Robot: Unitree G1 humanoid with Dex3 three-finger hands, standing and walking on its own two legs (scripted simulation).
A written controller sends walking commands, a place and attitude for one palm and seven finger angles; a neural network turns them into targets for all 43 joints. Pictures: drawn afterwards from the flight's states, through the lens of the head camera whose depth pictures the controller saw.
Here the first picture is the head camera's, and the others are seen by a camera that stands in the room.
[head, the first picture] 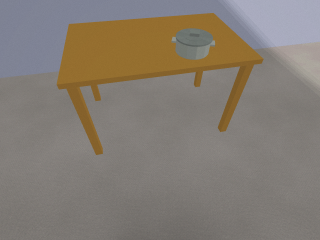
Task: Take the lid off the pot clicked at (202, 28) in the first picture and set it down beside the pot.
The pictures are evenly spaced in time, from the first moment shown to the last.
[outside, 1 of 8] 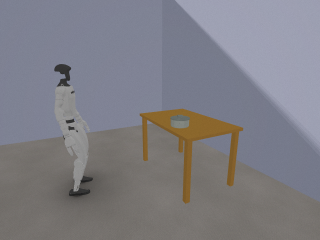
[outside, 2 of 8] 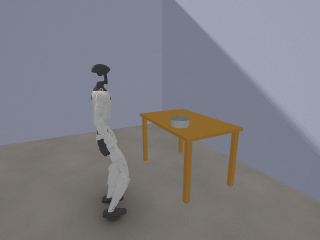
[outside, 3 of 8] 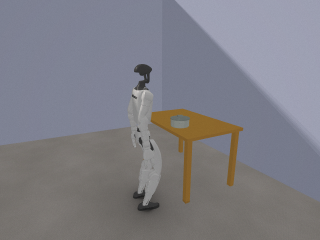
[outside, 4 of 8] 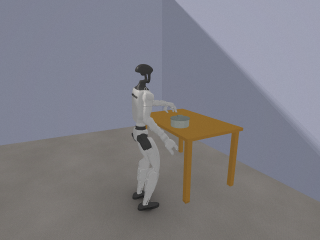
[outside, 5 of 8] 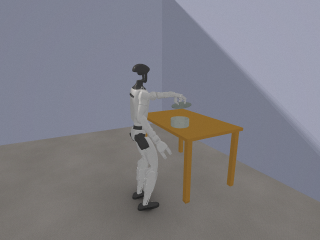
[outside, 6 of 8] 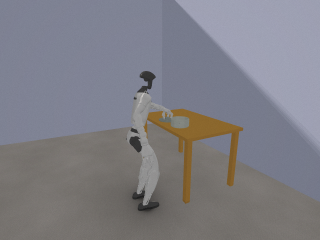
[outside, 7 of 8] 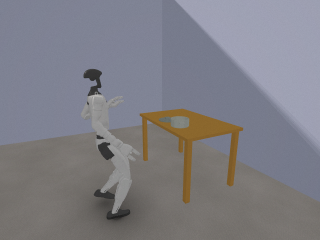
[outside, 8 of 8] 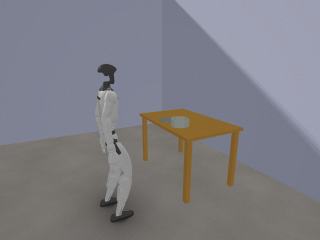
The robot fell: no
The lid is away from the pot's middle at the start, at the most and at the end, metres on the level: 0.00 0.24 0.24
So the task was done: yes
